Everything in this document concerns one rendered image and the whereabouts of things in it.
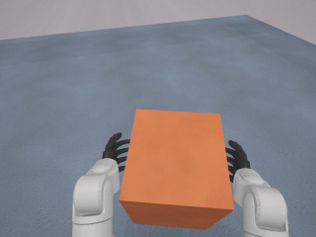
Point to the carton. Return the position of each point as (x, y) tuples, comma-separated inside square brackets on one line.
[(176, 171)]

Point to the robot left forearm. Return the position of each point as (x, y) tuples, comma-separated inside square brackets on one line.
[(93, 200)]

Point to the right robot hand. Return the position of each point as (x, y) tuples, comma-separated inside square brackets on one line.
[(239, 161)]

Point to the left robot hand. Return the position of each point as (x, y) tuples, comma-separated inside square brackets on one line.
[(111, 151)]

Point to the robot right forearm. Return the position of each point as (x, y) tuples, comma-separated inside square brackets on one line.
[(264, 208)]

